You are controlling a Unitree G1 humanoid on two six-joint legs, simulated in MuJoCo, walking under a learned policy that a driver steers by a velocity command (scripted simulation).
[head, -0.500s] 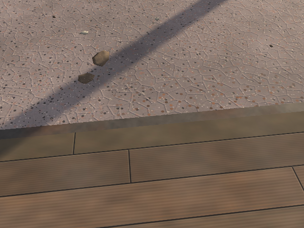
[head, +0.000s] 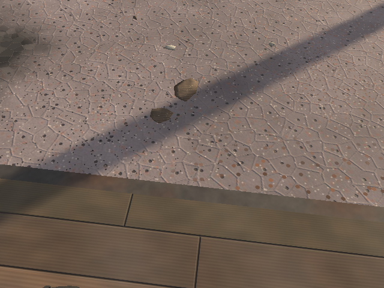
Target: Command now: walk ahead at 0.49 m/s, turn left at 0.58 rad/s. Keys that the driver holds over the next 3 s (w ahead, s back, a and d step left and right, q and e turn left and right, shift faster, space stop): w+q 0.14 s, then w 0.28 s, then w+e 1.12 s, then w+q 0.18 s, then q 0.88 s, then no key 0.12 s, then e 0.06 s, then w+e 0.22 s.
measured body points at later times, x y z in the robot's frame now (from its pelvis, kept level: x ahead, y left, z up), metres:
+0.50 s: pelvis +0.27 -0.04 +0.00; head +0.29 -0.05 +0.45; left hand +0.24 +0.23 -0.12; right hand +0.48 -0.26 -0.10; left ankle +0.34 +0.14 -0.68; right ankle +0.27 -0.14 -0.74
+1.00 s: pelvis +0.50 +0.04 +0.00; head +0.52 +0.04 +0.45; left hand +0.68 +0.29 -0.10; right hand +0.53 -0.25 -0.12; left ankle +0.46 +0.14 -0.74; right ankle +0.61 -0.14 -0.67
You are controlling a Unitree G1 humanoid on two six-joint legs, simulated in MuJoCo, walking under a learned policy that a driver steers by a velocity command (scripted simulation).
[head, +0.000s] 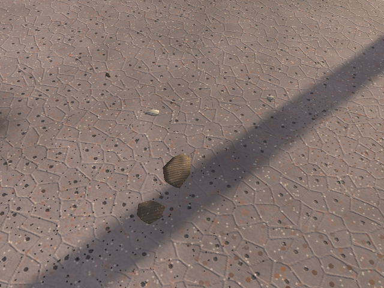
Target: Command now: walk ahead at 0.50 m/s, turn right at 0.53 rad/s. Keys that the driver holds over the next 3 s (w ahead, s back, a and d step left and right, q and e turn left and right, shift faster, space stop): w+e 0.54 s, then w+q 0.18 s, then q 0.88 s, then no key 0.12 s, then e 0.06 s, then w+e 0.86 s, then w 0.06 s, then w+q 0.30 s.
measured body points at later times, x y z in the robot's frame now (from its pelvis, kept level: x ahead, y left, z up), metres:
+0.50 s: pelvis +0.25 -0.09 +0.00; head +0.28 -0.11 +0.45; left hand +0.41 +0.16 -0.10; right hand +0.36 -0.40 -0.09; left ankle +0.43 +0.07 -0.67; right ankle +0.23 -0.15 -0.75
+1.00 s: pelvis +0.50 -0.09 +0.00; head +0.55 -0.09 +0.45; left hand +0.74 +0.11 -0.10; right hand +0.51 -0.39 -0.11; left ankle +0.55 -0.03 -0.75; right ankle +0.52 -0.27 -0.68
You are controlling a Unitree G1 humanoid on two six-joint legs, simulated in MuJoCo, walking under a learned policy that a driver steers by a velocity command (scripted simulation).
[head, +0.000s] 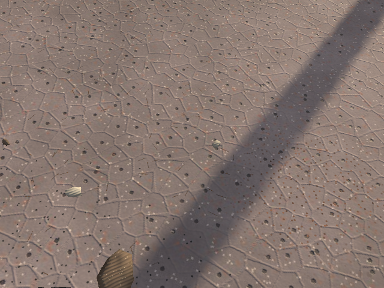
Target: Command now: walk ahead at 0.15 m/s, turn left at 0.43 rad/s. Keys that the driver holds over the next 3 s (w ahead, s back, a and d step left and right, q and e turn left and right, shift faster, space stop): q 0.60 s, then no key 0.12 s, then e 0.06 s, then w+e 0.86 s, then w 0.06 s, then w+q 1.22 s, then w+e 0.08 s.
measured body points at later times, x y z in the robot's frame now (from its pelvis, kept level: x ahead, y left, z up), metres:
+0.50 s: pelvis +0.09 -0.04 +0.00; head +0.13 -0.04 +0.44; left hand +0.16 +0.27 -0.09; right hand +0.30 -0.28 -0.11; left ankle +0.02 +0.10 -0.67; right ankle +0.15 -0.14 -0.74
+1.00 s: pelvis +0.09 +0.03 +0.01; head +0.08 +0.05 +0.45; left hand +0.06 +0.33 -0.12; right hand +0.29 -0.17 -0.09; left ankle +0.02 +0.10 -0.75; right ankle +0.17 -0.12 -0.67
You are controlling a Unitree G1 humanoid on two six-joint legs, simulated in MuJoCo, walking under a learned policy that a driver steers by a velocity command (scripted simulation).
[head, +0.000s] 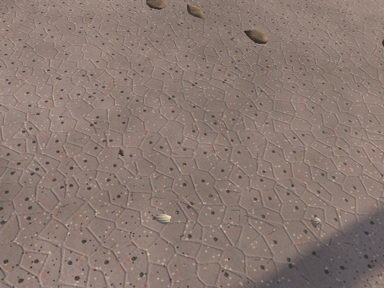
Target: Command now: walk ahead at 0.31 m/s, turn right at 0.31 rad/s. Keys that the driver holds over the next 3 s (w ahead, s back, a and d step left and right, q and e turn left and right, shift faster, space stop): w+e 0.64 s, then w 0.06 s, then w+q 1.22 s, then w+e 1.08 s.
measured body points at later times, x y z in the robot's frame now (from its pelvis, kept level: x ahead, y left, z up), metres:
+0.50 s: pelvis +0.18 -0.13 -0.01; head +0.21 -0.16 +0.44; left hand +0.37 +0.10 -0.11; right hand +0.22 -0.43 -0.13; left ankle +0.19 +0.04 -0.66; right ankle +0.18 -0.21 -0.75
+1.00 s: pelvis +0.48 -0.20 -0.01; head +0.51 -0.21 +0.43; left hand +0.68 +0.01 -0.13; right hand +0.49 -0.50 -0.12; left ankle +0.56 -0.15 -0.75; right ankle +0.35 -0.28 -0.66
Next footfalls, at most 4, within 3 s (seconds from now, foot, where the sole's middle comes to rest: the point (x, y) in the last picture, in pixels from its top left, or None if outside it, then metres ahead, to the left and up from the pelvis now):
0.34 right None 0.22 -0.22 -0.79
0.86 left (237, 270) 0.60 -0.17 -0.79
1.32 right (306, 229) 0.77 -0.45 -0.79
1.84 left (235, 169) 1.06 -0.20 -0.79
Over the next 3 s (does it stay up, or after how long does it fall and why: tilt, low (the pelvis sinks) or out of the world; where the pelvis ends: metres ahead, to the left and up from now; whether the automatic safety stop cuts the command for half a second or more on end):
stays up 1.58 -0.26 -0.02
